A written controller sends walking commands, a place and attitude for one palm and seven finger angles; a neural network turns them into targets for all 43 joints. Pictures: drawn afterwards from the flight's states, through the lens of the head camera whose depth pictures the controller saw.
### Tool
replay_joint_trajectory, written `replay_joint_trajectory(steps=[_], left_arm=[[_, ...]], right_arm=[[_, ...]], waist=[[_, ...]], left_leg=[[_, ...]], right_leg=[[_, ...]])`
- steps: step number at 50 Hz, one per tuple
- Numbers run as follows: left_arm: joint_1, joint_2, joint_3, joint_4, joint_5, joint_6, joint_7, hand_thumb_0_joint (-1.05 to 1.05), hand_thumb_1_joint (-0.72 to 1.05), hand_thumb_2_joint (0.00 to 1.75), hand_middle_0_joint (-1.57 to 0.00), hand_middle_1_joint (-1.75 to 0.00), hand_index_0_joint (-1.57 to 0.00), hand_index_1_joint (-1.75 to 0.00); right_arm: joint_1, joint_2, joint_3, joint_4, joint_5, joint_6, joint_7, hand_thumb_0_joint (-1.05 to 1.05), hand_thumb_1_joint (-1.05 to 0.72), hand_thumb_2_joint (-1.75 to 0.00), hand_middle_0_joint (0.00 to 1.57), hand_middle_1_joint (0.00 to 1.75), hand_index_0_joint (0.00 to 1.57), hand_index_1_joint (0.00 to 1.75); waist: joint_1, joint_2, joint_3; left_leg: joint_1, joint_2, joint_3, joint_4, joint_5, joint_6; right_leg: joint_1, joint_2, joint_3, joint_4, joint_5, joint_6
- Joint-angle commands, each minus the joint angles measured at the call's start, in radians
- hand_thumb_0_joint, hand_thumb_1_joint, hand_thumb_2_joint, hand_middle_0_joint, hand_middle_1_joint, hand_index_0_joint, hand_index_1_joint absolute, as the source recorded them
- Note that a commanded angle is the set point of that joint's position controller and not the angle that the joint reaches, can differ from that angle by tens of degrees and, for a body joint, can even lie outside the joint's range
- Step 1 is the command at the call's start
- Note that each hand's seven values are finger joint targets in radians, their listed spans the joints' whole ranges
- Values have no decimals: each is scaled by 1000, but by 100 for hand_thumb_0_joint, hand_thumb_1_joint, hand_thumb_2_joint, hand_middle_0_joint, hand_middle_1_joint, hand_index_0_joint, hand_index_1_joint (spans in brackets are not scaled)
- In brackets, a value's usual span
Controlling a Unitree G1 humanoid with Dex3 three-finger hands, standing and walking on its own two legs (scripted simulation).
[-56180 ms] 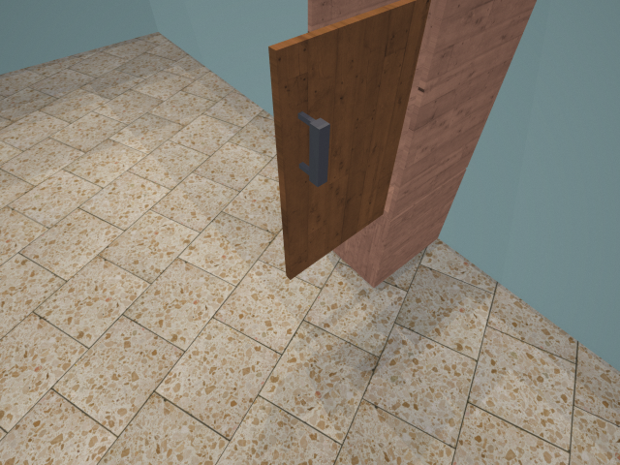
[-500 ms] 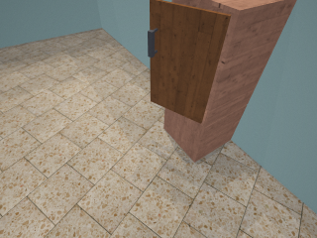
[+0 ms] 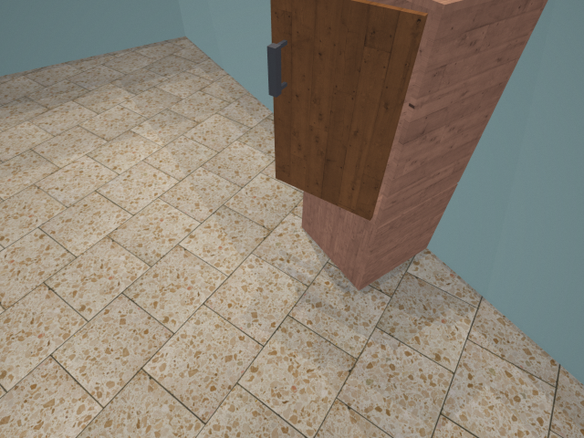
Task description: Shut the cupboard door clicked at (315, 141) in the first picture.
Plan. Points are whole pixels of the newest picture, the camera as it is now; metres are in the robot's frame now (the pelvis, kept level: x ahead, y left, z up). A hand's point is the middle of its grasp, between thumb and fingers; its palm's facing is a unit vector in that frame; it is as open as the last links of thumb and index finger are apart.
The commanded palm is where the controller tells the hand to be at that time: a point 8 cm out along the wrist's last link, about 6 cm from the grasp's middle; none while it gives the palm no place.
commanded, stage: look to check the result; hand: left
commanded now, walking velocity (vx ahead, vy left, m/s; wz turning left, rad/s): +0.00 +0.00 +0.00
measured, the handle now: (279, 68) +0.94 +0.08 +0.06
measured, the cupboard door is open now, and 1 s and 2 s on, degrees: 24 24 24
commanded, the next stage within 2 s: walk to a spot facing it in 0.14 s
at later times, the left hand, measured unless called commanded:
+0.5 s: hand out of the picture +0.08 +0.21 -0.17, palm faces +0.07 -0.96 -0.27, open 7.4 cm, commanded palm none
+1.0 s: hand out of the picture +0.03 +0.23 -0.17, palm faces +0.35 -0.90 -0.27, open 7.4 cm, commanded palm none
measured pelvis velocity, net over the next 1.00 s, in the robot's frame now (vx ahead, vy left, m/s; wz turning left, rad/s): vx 0.01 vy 0.00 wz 0.38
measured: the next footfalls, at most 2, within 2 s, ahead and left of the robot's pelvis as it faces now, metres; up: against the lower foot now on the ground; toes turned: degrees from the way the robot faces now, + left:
right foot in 1.08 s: +0.09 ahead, -0.13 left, +0.00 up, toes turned +26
left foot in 1.40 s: -0.05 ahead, +0.12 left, +0.00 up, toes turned +43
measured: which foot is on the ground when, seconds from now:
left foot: down 0.00-1.00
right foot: down 0.00-0.64, up 0.66-1.00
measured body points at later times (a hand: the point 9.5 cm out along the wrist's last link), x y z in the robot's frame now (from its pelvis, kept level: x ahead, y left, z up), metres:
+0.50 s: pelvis +0.02 +0.00 -0.01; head +0.04 +0.00 +0.44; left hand +0.07 +0.26 -0.15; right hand +0.09 -0.26 -0.15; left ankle +0.05 +0.09 -0.74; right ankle +0.00 -0.12 -0.75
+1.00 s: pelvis +0.01 +0.00 -0.01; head +0.06 +0.02 +0.44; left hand +0.01 +0.28 -0.15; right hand +0.13 -0.23 -0.15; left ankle +0.04 +0.11 -0.75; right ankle +0.04 -0.16 -0.71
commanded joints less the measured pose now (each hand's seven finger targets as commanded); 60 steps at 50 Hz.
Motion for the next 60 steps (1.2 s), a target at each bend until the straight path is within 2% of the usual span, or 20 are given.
replay_joint_trajectory(steps=[1,14,19,23,27,30,31,32,33,35,37,41,46,51,52,53,54,55,57,60], left_arm=[[-17,177,28,-49,-6,-17,6,0,90,90,-20,-30,-20,-30],[-81,209,25,-59,-9,-21,5,0,90,90,-20,-30,-20,-30],[-15,124,21,-70,-10,12,20,0,90,90,-20,-30,-20,-30],[5,157,52,-117,-6,19,27,0,90,90,-20,-30,-20,-30],[-16,160,75,-178,9,21,36,0,90,90,-20,-30,-20,-30],[-34,157,83,-209,2,22,28,0,90,90,-20,-30,-20,-30],[-16,121,82,-222,-3,30,24,0,90,90,-20,-30,-20,-30],[-3,58,70,-255,-13,37,23,0,90,90,-20,-30,-20,-30],[-48,70,68,-267,-1,55,32,0,90,90,-20,-30,-20,-30],[-75,66,78,-272,1,52,22,0,90,90,-20,-30,-20,-30],[-59,52,77,-267,2,40,11,0,90,90,-20,-30,-20,-30],[-40,37,70,-278,-2,35,12,0,90,90,-20,-30,-20,-30],[-45,36,69,-305,-2,40,15,0,90,90,-20,-30,-20,-30],[91,72,82,-283,-6,38,23,0,90,90,-20,-30,-20,-30],[123,112,94,-280,0,32,28,0,90,90,-20,-30,-20,-30],[117,197,112,-295,17,26,33,0,90,90,-20,-30,-20,-30],[7,209,96,-323,14,30,35,0,90,90,-20,-30,-20,-30],[-53,172,93,-340,8,20,37,0,90,90,-20,-30,-20,-30],[-131,108,76,-352,8,12,37,0,90,90,-20,-30,-20,-30],[-53,130,82,-338,11,4,33,0,90,90,-20,-30,-20,-30]], right_arm=[[-28,-187,-31,-52,4,-18,-11,0,-90,-90,20,30,20,30],[-91,-213,-23,-53,2,-20,-5,0,-90,-90,20,30,20,30],[-44,-106,-8,-64,0,11,1,0,-90,-90,20,30,20,30],[-34,-92,-26,-108,1,26,5,0,-90,-90,20,30,20,30],[-35,-60,-48,-167,0,45,9,0,-90,-90,20,30,20,30],[36,-42,-47,-173,0,43,19,0,-90,-90,20,30,20,30],[80,-92,-58,-173,-5,34,20,0,-90,-90,20,30,20,30],[129,-179,-79,-176,-19,29,11,0,-90,-90,20,30,20,30],[178,-184,-83,-155,-22,34,1,0,-90,-90,20,30,20,30],[103,-163,-80,-186,-20,30,-11,0,-90,-90,20,30,20,30],[70,-134,-72,-202,-19,17,-16,0,-90,-90,20,30,20,30],[87,-134,-77,-201,-15,16,-19,0,-90,-90,20,30,20,30],[75,-147,-91,-212,-19,32,-11,0,-90,-90,20,30,20,30],[-20,-144,-104,-256,-12,50,0,0,-90,-90,20,30,20,30],[-29,-101,-103,-269,-4,54,5,0,-90,-90,20,30,20,30],[-18,-43,-98,-284,2,53,9,0,-90,-90,20,30,20,30],[-19,-65,-106,-287,-12,52,13,0,-90,-90,20,30,20,30],[3,-74,-107,-280,-17,61,19,0,-90,-90,20,30,20,30],[15,-62,-101,-267,-12,64,32,0,-90,-90,20,30,20,30],[-33,-43,-81,-293,-1,59,38,0,-90,-90,20,30,20,30]], waist=[[-2,-13,-18],[-4,1,-42],[6,-5,-41],[14,-101,-54],[10,-173,10],[-31,-104,-14],[-44,72,-40],[-56,342,-40],[-87,249,-81],[-49,142,-33],[-25,60,-59],[-33,77,-133],[-36,142,-111],[32,154,-108],[48,61,-94],[51,-206,-71],[21,-215,-8],[-19,-150,-7],[-58,-177,44],[-22,-202,-6]], left_leg=[[57,127,-156,-92,-55,-5],[79,130,-158,-87,61,-14],[-7,110,-164,9,134,-29],[-115,48,-121,191,100,-48],[-221,52,-85,483,-368,-64],[-72,50,-49,233,-122,-62],[27,137,-213,105,153,-12],[60,341,-523,-14,415,115],[19,360,-586,-91,159,138],[-54,309,-557,-113,-117,121],[-20,259,-486,-89,-36,118],[78,223,-449,-38,127,137],[21,188,-493,-41,68,122],[-189,94,-498,-12,-120,56],[-319,26,-438,74,-239,4],[-466,-111,-257,347,-385,-73],[-444,-105,-184,649,-430,-80],[-416,-55,-204,803,-386,-71],[-405,4,-167,882,-308,-82],[-348,10,-92,701,-323,-102]], right_leg=[[-66,-106,115,-104,-16,-48],[-9,-122,101,-108,84,-38],[4,-151,51,-7,130,-24],[40,-258,82,17,201,-98],[-6,-404,87,22,387,-209],[-68,-328,-53,191,358,-98],[-190,-230,-117,351,145,-16],[-333,-81,-140,554,-387,58],[-320,-57,-8,710,-458,34],[-399,-78,62,784,-302,33],[-412,-76,65,752,-215,47],[-388,-44,49,624,-231,59],[-307,-5,35,475,-246,57],[0,27,18,125,-122,33],[107,-67,99,-22,-169,-1],[116,-329,415,-175,-351,-111],[-73,-483,456,-212,-316,-185],[-141,-436,403,-171,-260,-187],[-155,-339,206,-83,-4,-165],[-33,-315,54,24,353,-139]])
